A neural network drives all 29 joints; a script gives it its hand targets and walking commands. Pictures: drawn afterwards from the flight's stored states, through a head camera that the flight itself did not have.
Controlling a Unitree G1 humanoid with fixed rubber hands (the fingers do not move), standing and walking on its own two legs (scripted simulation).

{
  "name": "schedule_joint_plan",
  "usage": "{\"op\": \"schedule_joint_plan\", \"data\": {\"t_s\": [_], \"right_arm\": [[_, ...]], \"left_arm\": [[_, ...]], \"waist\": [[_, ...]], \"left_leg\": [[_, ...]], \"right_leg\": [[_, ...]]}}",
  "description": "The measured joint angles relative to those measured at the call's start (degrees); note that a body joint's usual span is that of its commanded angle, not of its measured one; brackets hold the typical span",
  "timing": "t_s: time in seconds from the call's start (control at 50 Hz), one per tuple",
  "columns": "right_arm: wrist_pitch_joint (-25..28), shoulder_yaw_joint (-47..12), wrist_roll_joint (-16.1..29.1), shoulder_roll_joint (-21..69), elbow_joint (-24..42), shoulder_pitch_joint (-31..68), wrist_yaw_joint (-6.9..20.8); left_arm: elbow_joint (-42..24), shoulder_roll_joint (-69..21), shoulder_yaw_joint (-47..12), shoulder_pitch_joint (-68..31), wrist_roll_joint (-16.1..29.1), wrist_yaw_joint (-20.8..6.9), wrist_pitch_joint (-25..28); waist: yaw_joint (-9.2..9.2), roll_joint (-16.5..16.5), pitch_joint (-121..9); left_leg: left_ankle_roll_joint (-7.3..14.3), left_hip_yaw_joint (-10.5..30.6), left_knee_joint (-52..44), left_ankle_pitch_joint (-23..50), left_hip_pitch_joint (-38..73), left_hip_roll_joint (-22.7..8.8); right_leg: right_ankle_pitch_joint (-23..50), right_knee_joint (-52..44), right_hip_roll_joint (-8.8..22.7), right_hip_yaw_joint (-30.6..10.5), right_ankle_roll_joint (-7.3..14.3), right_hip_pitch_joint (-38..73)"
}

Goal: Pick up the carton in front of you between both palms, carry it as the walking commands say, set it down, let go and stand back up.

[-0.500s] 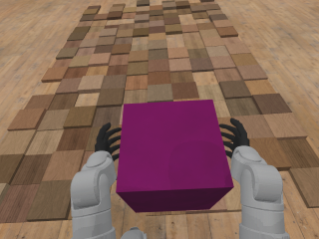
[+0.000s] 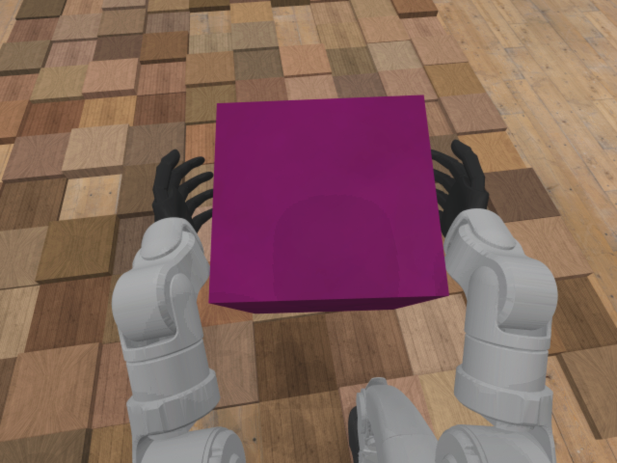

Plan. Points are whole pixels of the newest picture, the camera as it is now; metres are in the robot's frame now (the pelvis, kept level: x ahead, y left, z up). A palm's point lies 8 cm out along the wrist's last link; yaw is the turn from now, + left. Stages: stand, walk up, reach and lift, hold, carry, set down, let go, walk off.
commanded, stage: carry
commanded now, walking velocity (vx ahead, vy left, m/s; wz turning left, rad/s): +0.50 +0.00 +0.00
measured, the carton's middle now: (322, 226) +0.38 -0.02 +0.05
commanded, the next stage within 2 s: none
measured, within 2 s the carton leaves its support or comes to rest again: neither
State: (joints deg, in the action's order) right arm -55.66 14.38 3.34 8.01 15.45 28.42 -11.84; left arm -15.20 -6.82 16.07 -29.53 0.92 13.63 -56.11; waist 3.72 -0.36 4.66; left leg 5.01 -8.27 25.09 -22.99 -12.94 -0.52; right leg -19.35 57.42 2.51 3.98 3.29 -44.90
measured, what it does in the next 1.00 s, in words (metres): climbs: right foot 0.05 m higher, then left foot 0.03 m lower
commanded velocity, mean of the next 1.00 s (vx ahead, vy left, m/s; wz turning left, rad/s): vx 0.50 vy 0.00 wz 0.00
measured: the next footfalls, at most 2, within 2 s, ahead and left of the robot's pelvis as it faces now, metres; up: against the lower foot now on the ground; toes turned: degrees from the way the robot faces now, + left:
right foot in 0.04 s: +0.22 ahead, -0.12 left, +0.05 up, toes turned -3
left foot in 0.40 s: +0.46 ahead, +0.09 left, +0.02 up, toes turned +5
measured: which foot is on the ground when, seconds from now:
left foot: down 0.00-0.12, up 0.14-0.38, down 0.40-0.82, up 0.84-1.00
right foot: up 0.00-0.02, down 0.04-0.42, up 0.44-0.76, down 0.78-1.00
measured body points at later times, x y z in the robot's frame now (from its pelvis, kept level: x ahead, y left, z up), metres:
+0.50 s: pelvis +0.36 +0.02 +0.00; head +0.38 +0.03 +0.45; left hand +0.74 +0.17 +0.16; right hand +0.73 -0.14 +0.16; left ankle +0.42 +0.08 -0.73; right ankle +0.24 -0.11 -0.63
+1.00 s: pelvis +0.67 -0.02 +0.04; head +0.74 -0.01 +0.48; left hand +1.02 +0.17 +0.15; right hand +1.05 -0.14 +0.15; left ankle +0.65 +0.10 -0.63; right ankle +0.68 -0.09 -0.70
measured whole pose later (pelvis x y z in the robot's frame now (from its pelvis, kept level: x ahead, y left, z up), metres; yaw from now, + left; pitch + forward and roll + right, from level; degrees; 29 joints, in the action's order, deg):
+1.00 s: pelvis +0.67 -0.02 +0.04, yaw +1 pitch +6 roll +0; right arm -60.8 18.2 -1.2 8.5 14.9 29.3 -12.8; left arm -13.7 -8.0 14.2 -29.8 2.1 12.7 -60.8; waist -6.6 -0.4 2.5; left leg 1.4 -0.3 60.8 -24.5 -33.8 0.3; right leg -21.6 28.8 -1.2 7.5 4.4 -21.0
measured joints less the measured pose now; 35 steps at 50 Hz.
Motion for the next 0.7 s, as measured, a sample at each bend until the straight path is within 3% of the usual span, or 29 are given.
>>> {"op": "schedule_joint_plan", "data": {"t_s": [0.04,0.06,0.08,0.12,0.16,0.2,0.24,0.3,0.34,0.38,0.4,0.44,0.46,0.52,0.62,0.7], "right_arm": [[-1.43,-0.31,-0.42,0.05,1.47,-0.42,0.04],[-2.17,-0.35,-0.70,-0.20,1.94,-0.59,0.12],[-2.87,-0.34,-0.89,-0.66,2.04,-0.75,0.27],[-4.05,0.60,-1.25,-1.79,2.35,-1.67,0.49],[-4.48,2.09,-1.96,-2.59,2.62,-1.95,0.53],[-4.69,3.13,-1.93,-2.07,2.56,-1.08,0.13],[-4.77,4.28,-3.11,-0.69,3.04,0.14,-0.11],[-4.78,4.53,-4.82,0.14,3.69,1.28,-0.80],[-5.33,4.32,-5.78,0.15,3.41,2.07,-0.89],[-6.22,4.00,-6.81,-0.16,1.76,3.62,-0.67],[-6.84,3.68,-7.12,-0.53,0.39,4.68,-0.49],[-8.18,3.24,-7.21,-1.50,-2.64,6.96,-0.34],[-8.65,3.10,-6.77,-1.97,-4.09,7.57,-0.49],[-11.25,2.72,-4.02,-2.16,-7.65,7.11,-0.37],[-10.57,4.01,-2.99,-0.14,-8.35,4.26,-0.25],[-7.24,3.23,-2.49,0.30,-6.90,3.37,-0.06]], "left_arm": [[-1.15,0.03,-0.34,0.39,-0.03,-0.25,-1.23],[-1.05,-0.11,-0.56,0.40,-0.14,-0.41,-1.62],[-0.57,-0.43,-0.78,0.37,-0.45,-0.52,-1.85],[1.33,-1.26,-1.81,-0.72,-0.99,-0.79,-2.71],[1.71,-2.03,-2.98,-1.78,-0.68,-1.26,-4.06],[0.14,-1.96,-4.51,-1.12,0.02,-0.37,-4.75],[-1.72,-1.51,-4.71,-0.54,0.79,0.43,-4.91],[-3.26,-0.67,-4.44,-1.15,2.24,1.45,-5.56],[-2.69,-0.13,-3.90,-2.43,2.65,1.53,-6.43],[-1.35,0.63,-3.30,-3.91,2.17,1.18,-7.59],[-0.38,1.05,-2.92,-4.64,1.59,0.76,-8.17],[2.58,2.17,-2.17,-6.95,0.48,-0.39,-9.30],[4.64,2.82,-2.04,-8.21,-0.16,-0.53,-9.61],[8.32,1.97,0.62,-7.95,-1.70,-0.12,-11.23],[8.20,-2.09,4.67,-5.35,-3.69,-0.69,-10.42],[5.54,-2.61,4.20,-3.43,-4.05,-0.83,-6.99]], "waist": [[-0.66,0.50,-1.45],[-1.11,1.50,-1.77],[-2.02,3.17,-1.60],[-4.74,4.96,-0.96],[-8.41,2.71,-0.20],[-11.02,0.78,0.76],[-12.66,-0.30,1.28],[-13.72,-0.38,0.44],[-12.90,0.30,-1.06],[-10.42,0.89,-2.80],[-8.87,1.40,-3.80],[-5.74,1.33,-6.20],[-4.12,-0.02,-6.62],[-0.99,-0.88,-7.28],[1.12,-0.83,-5.42],[1.01,-0.74,-4.05]], "left_leg": [[-1.29,0.49,-1.37,-2.11,3.74,-0.51],[-2.17,0.70,-0.89,-3.18,5.24,-1.47],[-3.15,0.49,1.30,-0.59,5.88,-3.30],[-4.42,2.41,15.55,6.27,1.46,-6.37],[-5.02,7.73,37.34,0.82,-8.00,-3.46],[-3.59,10.53,47.78,-3.48,-15.64,-0.67],[-2.81,11.07,45.84,-3.66,-21.30,0.07],[-3.35,10.30,28.68,5.82,-24.70,-0.36],[-3.76,8.82,14.79,16.57,-23.10,-0.88],[-4.06,5.76,5.15,26.33,-18.99,-1.18],[-4.16,4.11,2.50,25.99,-15.90,-1.37],[-3.78,3.18,2.94,7.21,-11.54,-0.54],[-2.44,2.72,5.64,2.00,-12.10,0.99],[1.35,1.88,9.29,0.13,-11.81,2.47],[1.41,2.40,4.90,-2.75,-5.68,2.39],[0.48,3.01,0.62,-4.78,0.06,2.06]], "right_leg": [[2.91,-10.38,-1.02,2.51,0.62,2.16],[8.75,-12.09,-2.16,3.08,0.93,3.81],[9.58,-12.56,-3.41,3.95,0.59,5.90],[6.23,-15.40,-5.39,5.48,0.29,11.00],[4.16,-18.14,-5.40,4.58,0.63,14.57],[4.14,-21.89,-5.16,3.42,-0.21,18.67],[3.56,-25.33,-4.82,2.49,-0.31,22.68],[1.16,-28.15,-4.26,1.58,-0.63,27.93],[-1.84,-28.03,-4.15,1.48,-1.52,31.36],[-6.95,-23.78,-3.73,1.59,-2.50,34.02],[-9.86,-19.01,-3.48,1.63,-2.51,34.34],[-12.34,-4.69,-3.02,-0.78,-1.52,30.30],[-12.21,2.60,-2.46,-2.82,-1.39,26.89],[-9.36,17.01,-2.31,-4.49,-1.44,16.45],[-0.93,15.66,-0.81,-1.96,-1.87,3.67],[2.58,1.03,-0.13,-0.82,-1.71,0.35]]}}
